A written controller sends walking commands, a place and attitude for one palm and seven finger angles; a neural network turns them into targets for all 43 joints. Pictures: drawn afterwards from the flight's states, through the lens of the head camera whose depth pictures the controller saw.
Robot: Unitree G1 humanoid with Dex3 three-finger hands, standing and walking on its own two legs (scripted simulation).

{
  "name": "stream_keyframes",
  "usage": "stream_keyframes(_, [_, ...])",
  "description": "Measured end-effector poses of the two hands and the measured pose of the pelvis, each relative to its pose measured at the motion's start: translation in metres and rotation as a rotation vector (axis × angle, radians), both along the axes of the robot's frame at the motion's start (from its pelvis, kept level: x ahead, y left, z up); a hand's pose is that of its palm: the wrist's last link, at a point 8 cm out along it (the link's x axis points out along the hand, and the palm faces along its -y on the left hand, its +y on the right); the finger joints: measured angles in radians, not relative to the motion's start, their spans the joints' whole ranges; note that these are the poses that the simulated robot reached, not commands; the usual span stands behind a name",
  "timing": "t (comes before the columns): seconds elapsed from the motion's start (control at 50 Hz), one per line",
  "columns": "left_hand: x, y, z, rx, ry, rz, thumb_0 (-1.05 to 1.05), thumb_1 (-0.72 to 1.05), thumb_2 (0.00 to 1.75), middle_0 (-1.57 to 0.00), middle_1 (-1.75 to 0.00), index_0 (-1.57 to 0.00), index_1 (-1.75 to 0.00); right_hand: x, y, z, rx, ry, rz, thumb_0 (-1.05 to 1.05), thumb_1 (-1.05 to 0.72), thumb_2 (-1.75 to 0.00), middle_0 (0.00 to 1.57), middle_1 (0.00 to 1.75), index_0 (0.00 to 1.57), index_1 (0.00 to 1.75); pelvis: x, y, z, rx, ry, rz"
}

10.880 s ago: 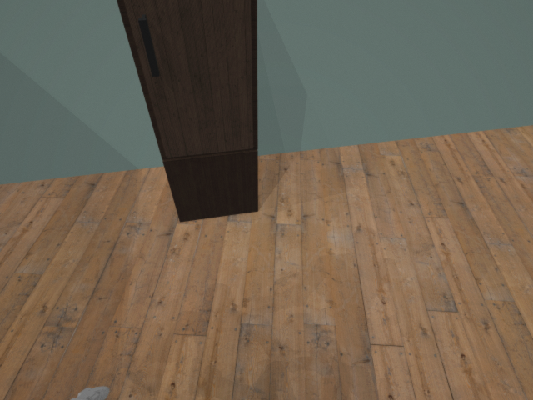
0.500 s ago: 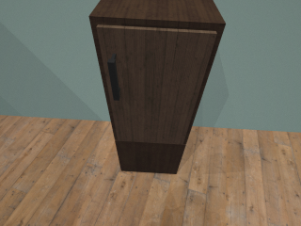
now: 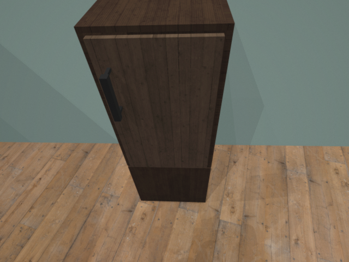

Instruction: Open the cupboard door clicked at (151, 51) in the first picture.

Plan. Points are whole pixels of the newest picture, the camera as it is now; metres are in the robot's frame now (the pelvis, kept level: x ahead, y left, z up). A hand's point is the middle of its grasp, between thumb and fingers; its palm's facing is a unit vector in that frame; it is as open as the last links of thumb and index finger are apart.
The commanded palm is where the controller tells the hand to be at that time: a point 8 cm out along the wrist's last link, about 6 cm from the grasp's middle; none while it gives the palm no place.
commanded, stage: raise the hand with hooked fingers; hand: left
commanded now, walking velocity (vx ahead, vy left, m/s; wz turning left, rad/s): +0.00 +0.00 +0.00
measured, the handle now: (113, 95) +0.54 +0.21 +0.09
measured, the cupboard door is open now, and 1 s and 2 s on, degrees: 0 0 0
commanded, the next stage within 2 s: none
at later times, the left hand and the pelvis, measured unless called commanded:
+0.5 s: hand (92, 260) +0.14 +0.19 -0.04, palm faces +0.02 -1.00 +0.02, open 8.6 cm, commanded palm +0.13 +0.26 -0.02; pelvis -0.04 -0.01 -0.05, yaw +0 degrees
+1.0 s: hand (56, 219) +0.20 +0.26 +0.03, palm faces +0.10 -0.99 -0.08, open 11.7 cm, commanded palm +0.17 +0.31 +0.04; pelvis -0.04 +0.04 -0.04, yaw +0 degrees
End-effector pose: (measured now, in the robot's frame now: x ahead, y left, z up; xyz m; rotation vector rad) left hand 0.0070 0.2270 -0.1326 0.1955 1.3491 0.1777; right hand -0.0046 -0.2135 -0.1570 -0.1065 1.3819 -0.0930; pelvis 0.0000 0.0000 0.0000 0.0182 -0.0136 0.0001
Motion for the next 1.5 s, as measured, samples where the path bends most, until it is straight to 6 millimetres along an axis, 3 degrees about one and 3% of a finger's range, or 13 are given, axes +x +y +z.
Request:
stream_keyframes(0.1, [0.007,-0.007,0.002,-0.006,-0.046,0.056,0.01,0.93,0.89,-0.20,-0.30,-0.20,-0.30,0.006,-0.013,0.004,-0.021,-0.014,-0.002,0.01,-0.92,-0.90,0.20,0.30,0.20,0.30,0.000,-0.009,-0.001,-0.008,0.008,0.000])
stream_keyframes(0.24, [0.138,0.007,0.121,0.048,-0.931,0.068,0.02,0.88,0.87,-0.21,-0.34,-0.21,-0.33,0.083,-0.052,0.031,-0.152,-0.478,-0.006,0.02,-0.92,-0.90,0.20,0.30,0.20,0.30,-0.008,-0.010,-0.008,-0.008,0.032,0.030])
stream_keyframes(0.3, [0.172,0.008,0.155,0.004,-1.222,-0.025,0.01,0.82,0.85,-0.21,-0.37,-0.21,-0.36,0.123,-0.061,0.050,-0.175,-0.670,0.007,0.02,-0.92,-0.90,0.20,0.30,0.20,0.30,-0.016,-0.012,-0.017,0.002,0.083,0.022])
stream_keyframes(0.36, [0.172,0.005,0.154,-0.091,-1.367,-0.130,0.00,0.76,0.82,-0.21,-0.41,-0.21,-0.40,0.154,-0.066,0.070,-0.185,-0.815,0.044,0.02,-0.91,-0.90,0.20,0.30,0.20,0.30,-0.024,-0.015,-0.030,0.012,0.126,-0.001])
stream_keyframes(0.48, [0.118,0.015,0.097,-0.221,-1.222,-0.163,0.00,0.62,0.77,-0.23,-0.49,-0.23,-0.49,0.188,-0.058,0.090,-0.216,-0.962,0.140,0.01,-0.91,-0.90,0.20,0.30,0.20,0.30,-0.034,-0.009,-0.052,0.000,0.166,-0.001])
stream_keyframes(0.54, [0.099,0.033,0.090,-0.163,-1.224,-0.068,0.01,0.54,0.74,-0.23,-0.53,-0.23,-0.53,0.191,-0.042,0.084,-0.218,-0.959,0.180,0.01,-0.91,-0.90,0.20,0.30,0.20,0.30,-0.038,-0.004,-0.059,-0.020,0.168,0.012])
stream_keyframes(0.6, [0.101,0.047,0.108,-0.084,-1.339,-0.063,0.01,0.47,0.71,-0.24,-0.58,-0.23,-0.57,0.183,-0.021,0.068,-0.191,-0.915,0.216,0.01,-0.91,-0.90,0.20,0.30,0.20,0.30,-0.042,0.002,-0.065,-0.042,0.166,0.025])
stream_keyframes(0.68, [0.131,0.047,0.138,-0.106,-1.465,-0.199,0.01,0.38,0.67,-0.24,-0.64,-0.24,-0.63,0.159,0.011,0.042,-0.121,-0.836,0.216,0.01,-0.91,-0.90,0.20,0.30,0.20,0.30,-0.048,0.012,-0.068,-0.065,0.155,0.037])
stream_keyframes(0.76, [0.166,0.043,0.144,-0.201,-1.373,-0.322,0.00,0.28,0.63,-0.24,-0.70,-0.24,-0.69,0.126,0.032,0.028,-0.065,-0.756,0.139,0.02,-0.91,-0.90,0.20,0.30,0.20,0.30,-0.050,0.021,-0.063,-0.065,0.151,0.021])
stream_keyframes(0.94, [0.167,0.080,0.160,-0.111,-1.304,-0.145,0.00,0.08,0.54,-0.26,-0.83,-0.26,-0.83,0.083,0.028,0.036,-0.103,-0.672,0.066,0.02,-0.90,-0.90,0.21,0.30,0.21,0.30,-0.042,0.035,-0.045,-0.047,0.140,-0.010])
stream_keyframes(1.16, [0.186,0.087,0.175,-0.139,-1.328,-0.230,-0.01,-0.18,0.43,-0.28,-1.00,-0.28,-0.99,0.117,0.003,0.060,-0.192,-0.750,0.121,0.02,-0.90,-0.90,0.20,0.30,0.20,0.30,-0.036,0.036,-0.039,-0.056,0.111,0.009])
stream_keyframes(1.28, [0.200,0.102,0.205,-0.095,-1.395,-0.180,-0.01,-0.32,0.37,-0.29,-1.09,-0.29,-1.08,0.142,0.008,0.077,-0.168,-0.827,0.126,0.02,-0.91,-0.90,0.20,0.30,0.20,0.30,-0.027,0.030,-0.030,-0.052,0.087,0.008])
stream_keyframes(1.5, [0.219,0.108,0.222,-0.117,-1.337,-0.169,-0.01,-0.47,0.31,-0.30,-1.18,-0.30,-1.18,0.153,0.007,0.072,-0.119,-0.793,0.142,0.01,-0.90,-0.90,0.21,0.30,0.20,0.30,-0.020,0.018,-0.021,-0.043,0.067,0.013])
